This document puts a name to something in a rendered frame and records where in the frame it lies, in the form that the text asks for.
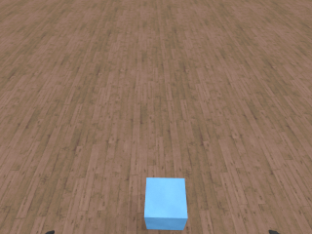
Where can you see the carton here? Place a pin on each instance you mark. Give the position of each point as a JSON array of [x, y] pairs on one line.
[[165, 206]]

